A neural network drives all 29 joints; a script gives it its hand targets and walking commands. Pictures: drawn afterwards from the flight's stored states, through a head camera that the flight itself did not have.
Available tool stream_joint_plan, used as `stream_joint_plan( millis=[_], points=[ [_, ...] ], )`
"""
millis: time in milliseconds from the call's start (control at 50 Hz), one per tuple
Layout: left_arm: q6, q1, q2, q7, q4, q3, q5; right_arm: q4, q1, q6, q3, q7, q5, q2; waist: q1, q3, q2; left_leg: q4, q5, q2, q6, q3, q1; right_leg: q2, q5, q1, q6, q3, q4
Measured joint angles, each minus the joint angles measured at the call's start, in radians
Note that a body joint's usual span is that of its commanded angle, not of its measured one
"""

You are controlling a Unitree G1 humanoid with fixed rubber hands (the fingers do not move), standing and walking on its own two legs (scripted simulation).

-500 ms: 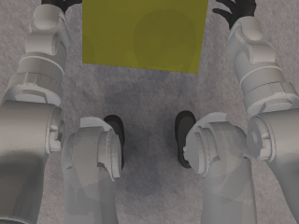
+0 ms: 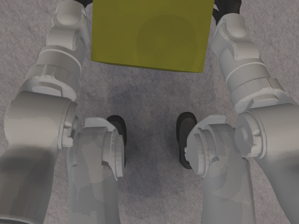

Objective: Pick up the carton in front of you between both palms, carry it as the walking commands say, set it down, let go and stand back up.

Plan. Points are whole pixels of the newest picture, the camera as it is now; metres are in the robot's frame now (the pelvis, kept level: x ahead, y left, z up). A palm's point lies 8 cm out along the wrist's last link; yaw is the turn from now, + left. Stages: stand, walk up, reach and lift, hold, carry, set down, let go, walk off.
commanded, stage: reach and lift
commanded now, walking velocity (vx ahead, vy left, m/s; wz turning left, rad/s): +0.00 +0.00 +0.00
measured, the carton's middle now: (149, 25) +0.52 +0.03 -0.25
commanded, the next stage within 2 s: none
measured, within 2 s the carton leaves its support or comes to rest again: leaves its support in 0.16 s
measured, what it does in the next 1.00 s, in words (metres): rises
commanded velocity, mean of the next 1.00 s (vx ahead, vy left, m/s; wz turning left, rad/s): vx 0.00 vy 0.00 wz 0.00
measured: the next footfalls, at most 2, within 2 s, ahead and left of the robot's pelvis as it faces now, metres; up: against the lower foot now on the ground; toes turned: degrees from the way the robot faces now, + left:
none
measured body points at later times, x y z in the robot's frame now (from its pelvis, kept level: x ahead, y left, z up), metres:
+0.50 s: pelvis +0.01 +0.00 +0.02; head +0.29 +0.04 +0.36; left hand +0.53 +0.19 -0.07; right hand +0.52 -0.12 -0.06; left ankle +0.12 +0.13 -0.34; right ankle +0.13 -0.13 -0.34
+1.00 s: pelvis +0.03 -0.01 +0.16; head +0.25 +0.03 +0.54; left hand +0.49 +0.18 +0.09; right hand +0.50 -0.12 +0.10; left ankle +0.12 +0.13 -0.34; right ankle +0.13 -0.13 -0.34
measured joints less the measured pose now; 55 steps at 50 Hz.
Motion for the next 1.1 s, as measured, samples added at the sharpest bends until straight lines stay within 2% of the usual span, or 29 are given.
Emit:
stream_joint_plan(
  millis=[80,160,260,400,460,580,720,840,1100],
  points=[
    [0.028,-0.038,-0.009,-0.002,0.047,0.015,0.034,0.006,-0.009,0.021,-0.088,-0.002,-0.058,0.017,0.007,0.000,-0.001,0.012,-0.005,-0.001,-0.002,-0.004,0.002,0.006,-0.003,0.003,0.000,-0.001,0.010],
    [0.077,-0.022,-0.022,-0.004,0.021,0.057,0.077,-0.028,0.010,0.072,-0.142,0.017,-0.114,0.028,0.008,-0.021,-0.001,0.034,-0.019,-0.005,-0.002,-0.003,-0.002,0.011,-0.019,-0.002,0.005,0.003,0.033],
    [0.120,0.059,-0.042,0.008,-0.085,0.079,0.084,-0.131,0.079,0.116,-0.164,0.013,-0.121,0.050,0.005,-0.075,-0.006,0.052,-0.033,-0.015,-0.007,-0.001,-0.010,0.027,-0.036,-0.011,0.016,0.017,0.055],
    [0.204,0.228,-0.104,0.009,-0.310,0.147,0.131,-0.370,0.270,0.183,-0.214,0.011,-0.154,0.124,0.011,-0.196,-0.005,0.012,-0.025,-0.051,-0.028,-0.008,0.011,0.042,-0.046,0.014,0.031,0.038,0.029],
    [0.246,0.287,-0.147,-0.016,-0.367,0.205,0.175,-0.421,0.324,0.221,-0.258,0.030,-0.201,0.157,0.015,-0.263,0.001,-0.033,-0.015,-0.064,-0.033,-0.012,0.042,0.039,-0.044,0.047,0.028,0.041,-0.012],
    [0.307,0.332,-0.220,-0.055,-0.367,0.357,0.316,-0.414,0.343,0.290,-0.377,0.080,-0.346,0.213,0.011,-0.375,0.019,-0.159,0.012,-0.083,-0.038,-0.025,0.122,0.044,-0.025,0.130,0.016,0.042,-0.133],
    [0.332,0.376,-0.279,-0.082,-0.395,0.460,0.429,-0.424,0.366,0.323,-0.430,0.116,-0.446,0.242,0.011,-0.457,0.026,-0.304,0.036,-0.089,-0.038,-0.034,0.215,0.057,0.000,0.220,0.010,0.054,-0.276],
    [0.338,0.455,-0.311,-0.093,-0.464,0.471,0.442,-0.468,0.427,0.328,-0.413,0.128,-0.460,0.263,0.013,-0.501,0.027,-0.403,0.042,-0.089,-0.040,-0.039,0.297,0.057,0.008,0.298,0.004,0.062,-0.371],
    [0.349,0.670,-0.368,-0.079,-0.588,0.417,0.394,-0.560,0.628,0.335,-0.323,0.126,-0.406,0.292,0.015,-0.546,0.029,-0.592,0.033,-0.087,-0.037,-0.052,0.559,0.049,0.000,0.557,-0.016,0.071,-0.557]
  ],
)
